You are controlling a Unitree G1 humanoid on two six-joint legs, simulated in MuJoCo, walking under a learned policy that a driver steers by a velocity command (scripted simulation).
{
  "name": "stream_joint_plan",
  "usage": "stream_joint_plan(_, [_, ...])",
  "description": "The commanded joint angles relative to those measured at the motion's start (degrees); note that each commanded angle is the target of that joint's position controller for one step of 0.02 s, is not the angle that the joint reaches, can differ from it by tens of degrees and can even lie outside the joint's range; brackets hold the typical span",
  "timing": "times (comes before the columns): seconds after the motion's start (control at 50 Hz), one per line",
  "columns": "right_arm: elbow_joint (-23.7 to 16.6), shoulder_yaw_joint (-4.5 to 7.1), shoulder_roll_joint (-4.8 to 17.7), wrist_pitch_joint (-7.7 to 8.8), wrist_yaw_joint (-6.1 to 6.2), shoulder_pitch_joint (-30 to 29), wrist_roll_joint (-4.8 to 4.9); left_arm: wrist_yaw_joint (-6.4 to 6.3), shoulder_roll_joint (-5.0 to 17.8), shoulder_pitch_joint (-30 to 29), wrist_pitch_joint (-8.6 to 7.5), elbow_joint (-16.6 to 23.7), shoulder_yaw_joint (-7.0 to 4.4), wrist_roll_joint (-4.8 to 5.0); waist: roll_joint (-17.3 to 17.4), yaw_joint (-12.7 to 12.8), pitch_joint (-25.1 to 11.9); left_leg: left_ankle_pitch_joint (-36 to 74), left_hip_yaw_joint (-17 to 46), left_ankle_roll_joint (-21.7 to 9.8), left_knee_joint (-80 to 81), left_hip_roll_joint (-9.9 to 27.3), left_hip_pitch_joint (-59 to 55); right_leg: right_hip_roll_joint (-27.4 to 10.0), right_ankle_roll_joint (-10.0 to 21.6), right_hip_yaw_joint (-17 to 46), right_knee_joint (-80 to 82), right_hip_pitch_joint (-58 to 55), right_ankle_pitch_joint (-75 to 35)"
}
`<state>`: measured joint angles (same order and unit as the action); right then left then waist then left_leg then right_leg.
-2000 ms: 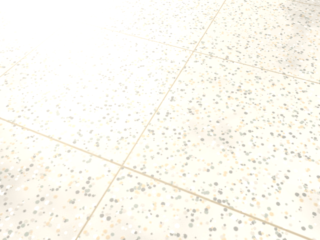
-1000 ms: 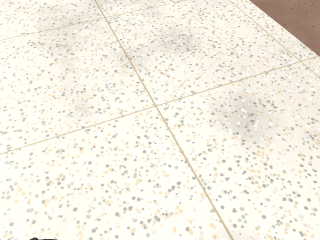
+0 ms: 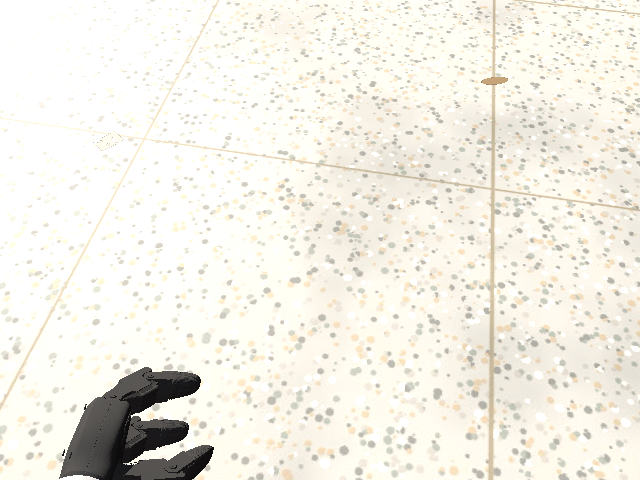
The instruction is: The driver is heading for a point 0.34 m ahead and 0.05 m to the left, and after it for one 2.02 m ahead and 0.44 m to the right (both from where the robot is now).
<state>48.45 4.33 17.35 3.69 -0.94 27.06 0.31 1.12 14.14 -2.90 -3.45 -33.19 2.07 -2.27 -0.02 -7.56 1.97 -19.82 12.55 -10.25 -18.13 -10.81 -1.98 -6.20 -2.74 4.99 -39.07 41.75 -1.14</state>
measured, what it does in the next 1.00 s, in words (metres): walks ahead, turning right: right foot, then left foot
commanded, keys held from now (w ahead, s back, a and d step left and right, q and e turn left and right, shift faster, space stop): w+q+shift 0.12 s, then q+shift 0.02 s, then e+shift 0.86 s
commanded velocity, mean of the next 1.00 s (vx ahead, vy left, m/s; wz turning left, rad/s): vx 0.35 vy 0.00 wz -0.26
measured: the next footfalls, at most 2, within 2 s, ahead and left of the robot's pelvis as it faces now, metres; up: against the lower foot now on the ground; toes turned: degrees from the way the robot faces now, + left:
right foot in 0.10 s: +0.31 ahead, -0.17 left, +0.00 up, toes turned +10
left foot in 0.46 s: +0.50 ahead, +0.09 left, +0.00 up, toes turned +5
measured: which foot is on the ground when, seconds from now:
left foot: down 0.00-0.08, up 0.10-0.44, down 0.46-0.88, up 0.90-1.00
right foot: up 0.00-0.08, down 0.10-0.46, up 0.48-0.86, down 0.88-1.00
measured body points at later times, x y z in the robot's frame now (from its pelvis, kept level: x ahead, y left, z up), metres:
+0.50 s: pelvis +0.36 -0.01 -0.01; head +0.40 +0.01 +0.44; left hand +0.26 +0.24 -0.15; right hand +0.65 -0.17 -0.07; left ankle +0.46 +0.08 -0.73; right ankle +0.27 -0.17 -0.70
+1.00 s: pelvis +0.40 -0.04 +0.00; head +0.42 -0.08 +0.44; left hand +0.65 +0.17 -0.08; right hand +0.43 -0.35 -0.13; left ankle +0.46 +0.09 -0.67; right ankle +0.40 -0.13 -0.73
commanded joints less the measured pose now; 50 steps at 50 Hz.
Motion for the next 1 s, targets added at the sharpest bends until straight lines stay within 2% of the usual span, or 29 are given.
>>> stream_joint_plan(0.02, [-3.76, 2.81, 10.31, 0.72, 0.55, -1.98, -0.05, -0.4, 5.49, -3.55, -1.03, 4.8, -1.49, 0.65, 3.35, 2.47, -0.43, 38.93, 10.76, -1.89, 0.24, 10.97, 9.64, 5.85, 1.1, -4.0, 8.74, -17.46, -2.83])
stream_joint_plan(0.06, [-4.59, 3.4, 13.35, 0.96, 0.56, -4.88, -0.6, -1.55, 10.65, 7.54, -1.42, 1.9, -3.69, 1.07, 3.38, 8.29, -7.88, 51.08, 11.21, 0.72, -12.74, 10.77, 7.77, 8.42, 2.29, -3.12, 9.36, -31.92, 5.12])
stream_joint_plan(0.08, [-5.38, 3.55, 14.49, 1.31, 0.2, -8.61, -0.79, -2.42, 13.19, 19.59, -1.67, -0.9, -5.02, 1.24, 3.04, 15.67, -13.23, 49.21, 9.98, 1.77, -25.64, 9.13, 12.35, 6.58, 3.08, -2.72, 9.1, -44.69, 8.81])
stream_joint_plan(0.1, [-6.91, 2.0, 8.81, 2.1, 0.11, -10.25, -0.88, -3.74, 17.11, 32.69, -1.85, -3.08, -6.77, -0.16, -1.91, 20.47, -20.45, 33.05, 6.04, 2.07, -43.69, 6.58, 21.15, -3.69, 4.75, 6.61, 8.01, -58.81, 26.64])
stream_joint_plan(0.12, [-9.67, -0.47, -0.17, 1.85, 0.13, -3.73, 1.76, -3.5, 20.5, 30.51, -1.8, -2.9, -7.41, -2.76, -19.6, 13.25, -26.04, -10.8, -0.76, 3.75, -59.32, 0.46, 39.03, -20.62, 9.62, 37.91, 18.86, -69.34, 43.91])
stream_joint_plan(0.14, [-9.7, -0.8, 4.47, 0.8, 0.78, -4.58, 0.51, -2.93, 17.53, 24.41, -1.32, -2.18, -7.76, -1.64, -18.02, 11.5, -21.82, -6.05, -3.96, 3.24, -63.71, 5.34, 45.36, -20.43, 11.44, 46.8, 23.84, -63.35, 46.27])
stream_joint_plan(0.16, [-8.64, -0.26, 7.1, 0.12, 0.68, -9.16, -1.19, -2.49, 11.17, 20.05, -1.23, -1.9, -6.39, -1.01, -8.96, 11.53, -12.87, 0.15, -5.45, 3.93, -61.39, 8.32, 45.26, -16.23, 11.78, 35.22, 22.97, -54.55, 34.55])
stream_joint_plan(0.18, [-8.45, -0.4, 6.38, -0.21, 0.2, -11.29, -2.11, -1.95, 7.9, 19.14, -1.3, -3.39, -5.58, -1.0, -2.65, 10.6, -7.5, 2.17, -6.24, 5.06, -58.93, 9.58, 43.23, -13.26, 12.39, 25.16, 20.99, -47.25, 14.21])
stream_joint_plan(0.2, [-8.81, -0.62, 4.89, -0.58, -0.31, -13.79, -2.8, -1.52, 6.28, 20.96, -1.62, -5.46, -4.96, -0.94, -0.33, 10.4, -4.85, 0.61, -6.37, 5.66, -56.76, 9.84, 41.17, -9.75, 11.5, 17.05, 20.01, -42.47, -4.16])
stream_joint_plan(0.22, [-9.7, -1.16, 2.73, -0.88, -0.78, -12.01, -2.78, -1.2, 5.94, 23.07, -2.56, -7.59, -4.55, -0.5, -5.01, 8.79, -4.94, -1.58, -5.28, 6.81, -55.44, 9.18, 40.48, -10.04, 13.06, 14.62, 19.07, -40.61, -19.05])
stream_joint_plan(0.28, [-11.12, -2.13, 1.51, -1.14, -1.0, -13.54, -3.55, -0.15, 6.91, 24.03, -4.02, -11.55, -4.54, 1.63, -6.9, 6.3, -4.21, -2.51, -5.19, 8.53, -43.06, 7.85, 38.42, -7.88, 13.19, 8.4, 20.79, -37.0, -33.08])
stream_joint_plan(0.32, [-12.72, -3.48, 0.83, -0.95, -1.82, -16.53, -3.23, -0.12, 9.0, 18.38, -3.11, -10.94, -4.89, 1.73, -7.88, 3.95, -4.02, 6.57, -11.26, 9.15, -26.06, 9.0, 27.53, -2.28, 11.15, 1.51, 22.88, -27.77, -31.25])
stream_joint_plan(0.34, [-12.89, -3.98, 0.45, -0.95, -2.13, -18.69, -2.59, 0.04, 9.41, 19.27, -2.56, -11.35, -5.18, 1.84, -8.75, 5.32, -4.38, 13.06, -13.29, 9.55, -21.47, 7.54, 21.83, -0.03, 10.18, 0.44, 23.57, -25.09, -28.56])
stream_joint_plan(0.38, [-12.7, -4.05, 1.53, -1.13, -2.03, -19.19, -2.16, 0.26, 11.48, 21.35, -1.8, -12.22, -5.98, 2.41, -8.03, 4.95, -4.03, 21.27, -11.84, 9.04, -17.0, 7.53, 15.72, -0.83, 8.86, 2.96, 22.72, -24.2, -22.34])
stream_joint_plan(0.44, [-10.76, -2.77, 6.1, -0.18, 0.11, -14.8, -3.68, 0.07, 12.27, 23.78, -1.2, -12.04, -6.79, 3.1, -2.03, 3.22, -4.98, 28.85, -9.58, 7.23, -10.15, 10.46, 6.08, 2.98, 5.46, 4.12, 9.56, -23.67, -14.95])
stream_joint_plan(0.46, [-11.21, -2.12, 9.63, 0.48, 1.01, -11.53, -4.51, -0.02, 10.38, 25.6, -1.03, -10.5, -6.49, 3.62, 4.85, 2.67, -9.62, 49.54, -1.8, 5.6, -11.45, 21.29, -1.94, 7.01, 3.81, 1.89, -3.06, -18.85, 3.34])
stream_joint_plan(0.48, [-12.74, -1.42, 11.67, -0.06, 1.22, -8.59, -4.14, -1.37, 5.6, 35.18, 0.14, -10.1, -5.52, 5.02, 15.26, 4.71, -21.98, 72.78, 10.25, -1.14, -13.95, 39.61, -10.7, 11.55, 3.3, -2.52, -21.77, -14.86, 39.43])
stream_joint_plan(0.5, [-12.67, -1.45, 8.77, -1.07, 1.28, -8.49, -1.19, -2.42, 9.49, 37.16, 1.9, -11.77, -6.51, 3.54, 10.98, 4.38, -24.24, 72.66, 10.42, -3.25, -13.62, 38.38, -8.0, 10.39, 3.81, -1.78, -29.14, -13.73, 40.24])
stream_joint_plan(0.54, [-13.83, -2.79, 3.17, -1.73, 2.13, -15.82, -0.75, -2.15, 9.35, 32.32, 3.6, -11.29, -7.11, 1.85, 6.95, 7.11, -14.34, 54.68, 2.88, -1.76, -8.47, 32.25, 0.91, 6.8, 2.68, -2.71, -31.68, -9.78, 32.97])
stream_joint_plan(0.56, [-13.86, -3.08, 2.21, -1.84, 2.7, -17.81, -0.98, -1.62, 9.01, 30.23, 4.38, -10.72, -7.32, 1.48, 8.1, 8.1, -10.51, 51.05, -0.37, -1.51, -6.0, 30.19, 4.76, 5.83, 1.74, -3.08, -31.58, -9.31, 30.7])
stream_joint_plan(0.72, [-12.75, -1.79, 2.49, -1.54, 3.39, -18.83, -2.19, 1.04, 4.48, 20.31, 8.51, -4.45, -6.97, 1.47, 8.98, 9.85, -6.57, 28.48, -14.41, -1.02, 0.1, 29.27, 15.83, 2.83, 1.05, -5.86, -19.01, -14.66, 20.4])
stream_joint_plan(0.84, [-12.41, 0.57, 7.1, -2.84, 1.84, -16.26, -1.95, 2.42, 6.54, 14.09, 8.53, -0.2, -7.26, 2.01, 8.63, 8.04, -5.96, 13.56, -20.02, 3.89, -6.1, 31.61, 17.66, 4.99, 4.0, -11.27, 0.03, -26.14, 21.05])
stream_joint_plan(0.86, [-12.12, 0.85, 7.27, -3.34, 1.58, -15.5, -1.67, 2.3, 7.07, 15.74, 8.1, -0.67, -7.56, 1.81, 5.99, 9.01, -6.16, 8.77, -21.9, 6.38, -10.79, 30.3, 19.37, 6.19, 4.9, -11.13, 5.34, -30.17, 19.12])
stream_joint_plan(0.88, [-11.22, 1.02, 6.44, -4.09, 1.17, -12.62, -1.94, 1.65, 9.38, 19.83, 7.28, -2.22, -8.24, 1.2, -2.31, 10.24, -5.49, 1.33, -24.62, 10.01, -20.97, 27.0, 24.4, 4.47, 6.25, -4.38, 13.11, -35.39, 15.82])
stream_joint_plan(0.9, [-12.34, -0.01, 1.77, -5.2, 0.67, -9.45, -2.35, 0.37, 16.58, 20.48, 6.41, -1.13, -9.27, 1.19, -20.1, 7.84, -2.67, -20.53, -28.23, 14.83, -39.34, 19.54, 38.18, -11.38, 10.03, 18.75, 18.47, -37.51, -0.3])
stream_joint_plan(0.92, [-16.91, -0.34, 3.54, -6.32, 1.48, -17.2, -2.79, -0.24, 21.63, 22.47, 6.36, 0.71, -11.19, 1.2, -17.72, 12.68, -3.98, -21.06, -16.16, 15.67, -45.79, 13.16, 44.13, -15.91, 18.96, 29.04, 20.94, -33.76, -8.78])
stream_joint_plan(0.94, [-16.91, -0.15, 4.62, -6.53, 1.84, -19.51, -2.24, -0.52, 19.08, 22.45, 6.7, -0.38, -10.75, 0.96, -11.29, 12.14, -3.05, -15.18, -11.95, 15.25, -47.91, 14.72, 44.68, -12.54, 18.85, 23.41, 21.02, -34.0, -2.31])
stream_joint_plan(0.96, [-16.11, -0.05, 4.66, -6.04, 2.03, -18.37, -1.41, -0.92, 17.01, 17.72, 7.12, 0.24, -10.05, 1.19, -10.47, 9.49, -0.84, -8.24, -10.91, 14.6, -46.06, 14.98, 43.54, -8.5, 16.8, 18.54, 21.43, -31.11, 2.96])
stream_joint_plan(1.0, [-13.74, 0.45, 5.78, -5.25, 2.1, -15.56, -2.41, -1.21, 14.06, 11.02, 7.45, 2.18, -9.3, 1.74, -9.35, 6.99, -2.56, -0.67, -11.48, 14.27, -45.85, 14.06, 39.63, -2.56, 14.5, 13.37, 19.98, -29.83, 1.07])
